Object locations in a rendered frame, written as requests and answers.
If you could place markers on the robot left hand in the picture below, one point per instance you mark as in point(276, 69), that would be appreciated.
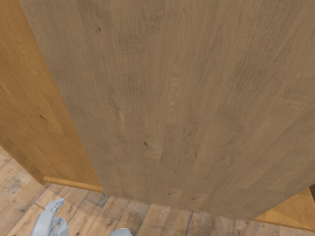
point(45, 222)

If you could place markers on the wardrobe door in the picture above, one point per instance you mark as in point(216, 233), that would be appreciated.
point(32, 112)
point(205, 105)

